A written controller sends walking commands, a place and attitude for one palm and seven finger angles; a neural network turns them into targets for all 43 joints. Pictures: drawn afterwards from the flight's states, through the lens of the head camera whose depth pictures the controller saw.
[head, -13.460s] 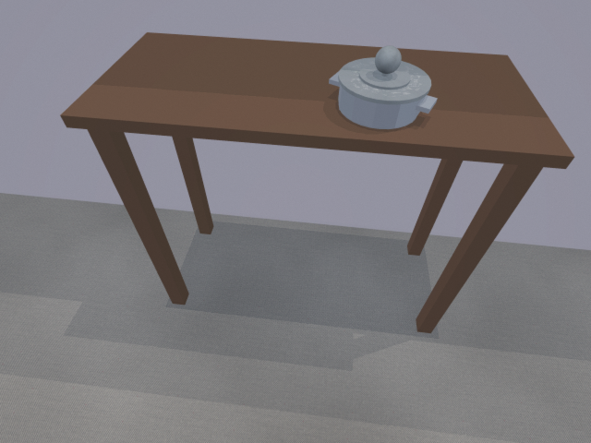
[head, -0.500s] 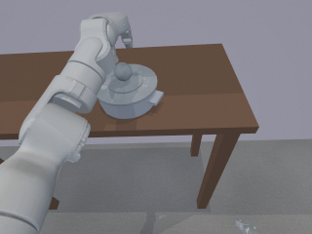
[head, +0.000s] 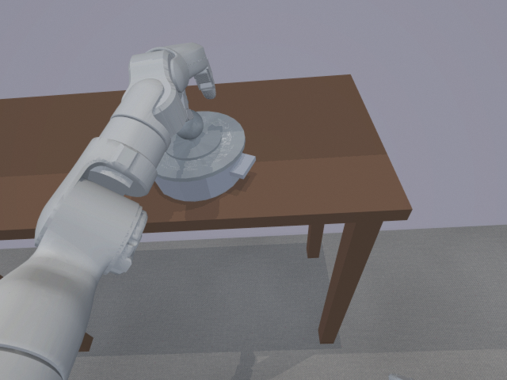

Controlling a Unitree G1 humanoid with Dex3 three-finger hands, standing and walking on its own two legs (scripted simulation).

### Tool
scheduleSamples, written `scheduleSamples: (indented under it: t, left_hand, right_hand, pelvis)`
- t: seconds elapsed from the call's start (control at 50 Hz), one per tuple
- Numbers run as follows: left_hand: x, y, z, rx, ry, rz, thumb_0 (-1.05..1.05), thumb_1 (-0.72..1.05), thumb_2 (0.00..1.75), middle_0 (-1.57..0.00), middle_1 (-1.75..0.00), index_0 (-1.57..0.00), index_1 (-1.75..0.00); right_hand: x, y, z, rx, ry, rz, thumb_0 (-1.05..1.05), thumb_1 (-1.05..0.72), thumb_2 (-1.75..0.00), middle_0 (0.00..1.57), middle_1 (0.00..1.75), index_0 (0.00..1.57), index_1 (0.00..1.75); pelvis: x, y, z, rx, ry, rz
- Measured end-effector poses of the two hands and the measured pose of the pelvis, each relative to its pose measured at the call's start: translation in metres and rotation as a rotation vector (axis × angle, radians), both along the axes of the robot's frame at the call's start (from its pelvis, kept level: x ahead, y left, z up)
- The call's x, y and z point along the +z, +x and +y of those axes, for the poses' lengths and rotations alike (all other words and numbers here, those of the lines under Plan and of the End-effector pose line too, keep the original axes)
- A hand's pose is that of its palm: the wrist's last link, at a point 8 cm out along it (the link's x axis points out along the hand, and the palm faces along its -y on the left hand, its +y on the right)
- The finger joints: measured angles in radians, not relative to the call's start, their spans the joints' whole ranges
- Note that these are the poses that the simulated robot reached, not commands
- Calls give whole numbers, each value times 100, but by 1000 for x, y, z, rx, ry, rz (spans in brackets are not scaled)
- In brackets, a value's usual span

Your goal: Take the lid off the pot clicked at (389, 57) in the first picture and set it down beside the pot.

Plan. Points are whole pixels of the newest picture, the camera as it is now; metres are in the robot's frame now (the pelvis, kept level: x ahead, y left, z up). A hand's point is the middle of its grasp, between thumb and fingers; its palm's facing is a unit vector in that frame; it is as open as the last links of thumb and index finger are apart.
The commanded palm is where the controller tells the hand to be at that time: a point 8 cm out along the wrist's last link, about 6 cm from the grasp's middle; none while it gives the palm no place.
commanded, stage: lower the open fingers around the knob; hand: left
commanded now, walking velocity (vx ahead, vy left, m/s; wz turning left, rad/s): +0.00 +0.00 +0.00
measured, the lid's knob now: (188, 124) +0.50 +0.11 +0.17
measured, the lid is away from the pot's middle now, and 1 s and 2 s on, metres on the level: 0.00 0.00 0.00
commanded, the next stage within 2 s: close the fingers and squeeze the knob in 0.86 s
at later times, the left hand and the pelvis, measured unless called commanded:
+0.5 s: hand (180, 123) +0.46 +0.11 +0.20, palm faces -0.32 -0.07 -0.94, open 10.2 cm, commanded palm +0.44 +0.12 +0.25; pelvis +0.00 +0.00 +0.00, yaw +1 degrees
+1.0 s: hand (182, 129) +0.46 +0.11 +0.19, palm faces -0.33 -0.07 -0.94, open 10.3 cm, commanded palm +0.44 +0.11 +0.24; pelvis +0.00 +0.00 +0.00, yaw +0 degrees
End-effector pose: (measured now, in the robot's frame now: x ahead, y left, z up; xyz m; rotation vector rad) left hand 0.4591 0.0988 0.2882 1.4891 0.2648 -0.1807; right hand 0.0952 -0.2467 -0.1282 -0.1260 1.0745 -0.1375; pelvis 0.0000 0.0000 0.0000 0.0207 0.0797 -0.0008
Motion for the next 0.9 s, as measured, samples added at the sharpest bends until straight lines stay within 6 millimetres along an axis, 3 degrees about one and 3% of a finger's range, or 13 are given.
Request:
scheduleSamples:
  t: [0.18, 0.36, 0.9]
  left_hand:
    - [-17, -2, 4, 8, 17, 30, 0, -42, 173, -90, -8, -89, -9]
    - [-22, -4, 10, 17, 5, 34, 0, -41, 173, -89, -8, -89, -9]
    - [-45, -3, 13, 1, 18, 50, 0, -41, 173, -88, -8, -85, -8]
  right_hand:
    - [6, 19, -1, 19, -5, -36, 1, -91, -90, 20, 30, 20, 30]
    - [8, 28, 2, 25, 0, -55, 1, -91, -90, 20, 30, 20, 30]
    - [0, -15, 0, -33, -20, 46, 1, -91, -90, 20, 30, 20, 30]
  pelvis:
    - [-1, 0, -2, 8, -1, 2]
    - [-1, 0, -1, 9, -1, 3]
    - [-2, -6, 4, 1, -5, 5]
